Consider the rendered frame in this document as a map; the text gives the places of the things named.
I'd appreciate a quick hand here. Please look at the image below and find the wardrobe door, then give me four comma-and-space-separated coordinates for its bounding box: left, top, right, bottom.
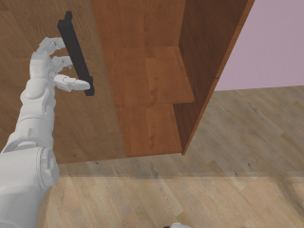
0, 0, 126, 164

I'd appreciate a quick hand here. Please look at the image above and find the robot left forearm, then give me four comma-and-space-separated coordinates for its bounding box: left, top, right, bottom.
0, 77, 56, 155

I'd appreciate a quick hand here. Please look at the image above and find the robot left hand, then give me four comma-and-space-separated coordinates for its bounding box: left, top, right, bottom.
29, 37, 90, 92

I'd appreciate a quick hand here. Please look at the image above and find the left robot upper arm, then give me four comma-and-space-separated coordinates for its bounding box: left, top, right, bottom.
0, 146, 60, 228

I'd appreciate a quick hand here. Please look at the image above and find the handle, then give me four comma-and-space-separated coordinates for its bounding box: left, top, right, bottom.
57, 10, 95, 96

